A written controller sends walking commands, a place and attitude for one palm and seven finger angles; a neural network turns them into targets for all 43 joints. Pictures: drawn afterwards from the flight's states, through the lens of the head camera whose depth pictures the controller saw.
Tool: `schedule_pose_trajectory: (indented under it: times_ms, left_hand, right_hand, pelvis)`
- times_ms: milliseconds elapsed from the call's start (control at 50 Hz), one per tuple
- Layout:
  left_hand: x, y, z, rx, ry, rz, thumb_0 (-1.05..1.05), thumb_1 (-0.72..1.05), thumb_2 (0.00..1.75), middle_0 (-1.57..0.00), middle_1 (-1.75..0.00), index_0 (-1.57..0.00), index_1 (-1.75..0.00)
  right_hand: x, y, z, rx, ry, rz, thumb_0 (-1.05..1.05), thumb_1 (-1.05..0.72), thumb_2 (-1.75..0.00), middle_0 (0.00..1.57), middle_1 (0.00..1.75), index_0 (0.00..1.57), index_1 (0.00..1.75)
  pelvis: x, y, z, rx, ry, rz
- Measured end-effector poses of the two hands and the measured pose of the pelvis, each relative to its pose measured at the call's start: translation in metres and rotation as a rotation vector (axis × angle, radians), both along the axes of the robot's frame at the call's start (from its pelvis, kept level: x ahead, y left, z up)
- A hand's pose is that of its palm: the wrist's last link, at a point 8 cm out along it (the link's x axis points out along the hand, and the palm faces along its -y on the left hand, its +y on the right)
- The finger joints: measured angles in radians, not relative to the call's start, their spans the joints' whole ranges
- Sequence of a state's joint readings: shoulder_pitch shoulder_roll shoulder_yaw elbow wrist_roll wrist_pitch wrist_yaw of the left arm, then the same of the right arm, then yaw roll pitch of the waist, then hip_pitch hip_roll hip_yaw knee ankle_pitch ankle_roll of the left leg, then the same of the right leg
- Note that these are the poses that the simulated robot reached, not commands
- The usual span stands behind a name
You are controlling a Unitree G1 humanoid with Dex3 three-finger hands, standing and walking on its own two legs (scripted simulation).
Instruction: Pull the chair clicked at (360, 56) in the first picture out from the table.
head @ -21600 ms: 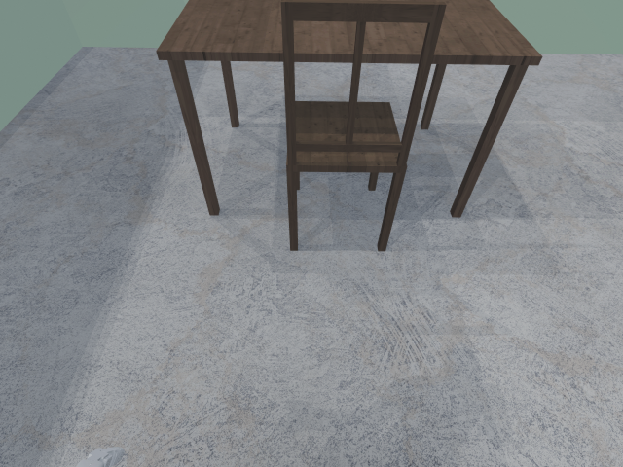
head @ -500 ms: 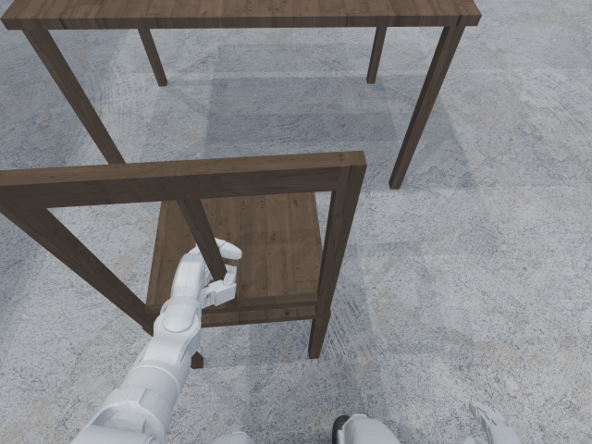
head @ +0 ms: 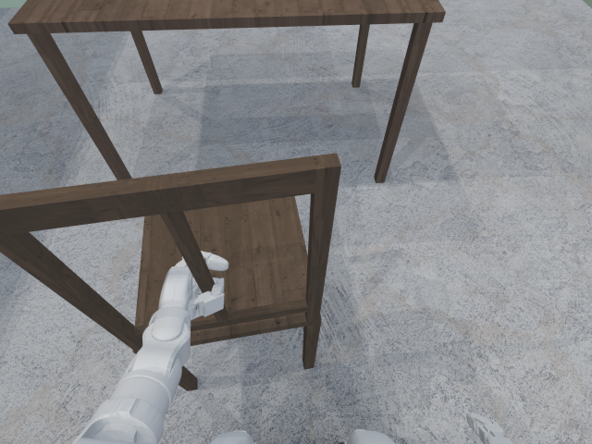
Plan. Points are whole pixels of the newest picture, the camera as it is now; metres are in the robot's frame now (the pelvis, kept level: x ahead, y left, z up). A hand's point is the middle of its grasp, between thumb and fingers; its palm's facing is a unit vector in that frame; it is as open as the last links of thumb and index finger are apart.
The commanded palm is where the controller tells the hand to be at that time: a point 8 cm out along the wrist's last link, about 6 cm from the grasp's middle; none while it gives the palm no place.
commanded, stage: stop walking, hand still on the chair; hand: left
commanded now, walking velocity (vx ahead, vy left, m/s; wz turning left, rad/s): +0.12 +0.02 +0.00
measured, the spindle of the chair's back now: (202, 276) +0.36 +0.15 -0.04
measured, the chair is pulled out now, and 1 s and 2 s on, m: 0.60 0.63 0.63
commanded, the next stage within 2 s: open the thumb and straighten the fingers in 0.72 s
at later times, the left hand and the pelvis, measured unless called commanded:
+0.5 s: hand (214, 315) +0.30 +0.13 -0.05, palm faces -0.02 -0.99 -0.16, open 5.3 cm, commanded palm +0.28 +0.18 -0.04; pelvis +0.02 +0.01 +0.01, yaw -2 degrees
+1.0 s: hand (210, 310) +0.31 +0.13 -0.05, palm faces -0.02 -0.99 -0.13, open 6.3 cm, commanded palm +0.28 +0.18 -0.03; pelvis +0.03 +0.00 +0.00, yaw +0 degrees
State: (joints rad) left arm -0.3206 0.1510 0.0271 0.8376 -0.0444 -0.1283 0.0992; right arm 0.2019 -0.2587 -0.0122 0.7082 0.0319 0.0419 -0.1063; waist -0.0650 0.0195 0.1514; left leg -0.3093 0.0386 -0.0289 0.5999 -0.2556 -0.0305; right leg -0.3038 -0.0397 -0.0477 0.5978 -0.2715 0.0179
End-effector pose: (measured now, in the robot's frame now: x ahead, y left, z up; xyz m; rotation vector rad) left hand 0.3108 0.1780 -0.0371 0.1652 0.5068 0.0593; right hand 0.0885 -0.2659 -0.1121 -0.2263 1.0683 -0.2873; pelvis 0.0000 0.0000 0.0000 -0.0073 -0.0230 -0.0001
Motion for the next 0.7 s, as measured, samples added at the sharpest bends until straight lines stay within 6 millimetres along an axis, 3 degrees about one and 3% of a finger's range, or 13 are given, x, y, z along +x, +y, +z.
schedule_pose_trajectory:
  times_ms: [80,180,400,500,700]
  left_hand:
    - [-0.014,-0.001,0.000,-0.010,0.012,-0.016,0.04,0.70,0.78,-0.24,-1.19,-0.50,-1.45]
    - [-0.025,0.001,0.001,-0.014,0.019,-0.035,0.04,0.71,0.78,-0.23,-1.20,-0.50,-1.45]
    - [-0.029,0.002,0.001,-0.014,0.032,-0.033,0.05,0.70,0.78,-0.23,-1.19,-0.49,-1.45]
    - [-0.029,0.002,0.002,-0.012,0.034,-0.027,0.05,0.70,0.79,-0.23,-1.18,-0.49,-1.45]
    - [-0.029,0.002,0.002,-0.009,0.034,-0.019,0.05,0.69,0.80,-0.24,-1.18,-0.49,-1.45]
  right_hand:
    - [-0.010,-0.003,0.010,-0.031,-0.009,-0.004,0.01,-0.91,-0.90,0.20,0.30,0.20,0.30]
    - [-0.010,0.010,0.013,-0.013,-0.026,-0.003,0.01,-0.91,-0.90,0.20,0.30,0.19,0.30]
    - [0.022,0.048,0.011,0.087,-0.090,0.046,0.01,-0.91,-0.90,0.21,0.30,0.20,0.30]
    - [0.038,0.045,0.013,0.085,-0.109,0.058,0.01,-0.91,-0.90,0.21,0.30,0.20,0.30]
    - [0.055,0.019,0.022,0.029,-0.128,0.045,0.01,-0.91,-0.90,0.21,0.30,0.20,0.30]
  pelvis:
    - [-0.004,0.005,0.004,0.001,-0.009,-0.007]
    - [-0.001,0.009,0.007,0.000,-0.012,-0.016]
    - [0.013,0.009,0.011,0.001,-0.008,-0.028]
    - [0.019,0.007,0.012,0.002,-0.006,-0.030]
    - [0.026,0.002,0.012,0.003,-0.006,-0.026]
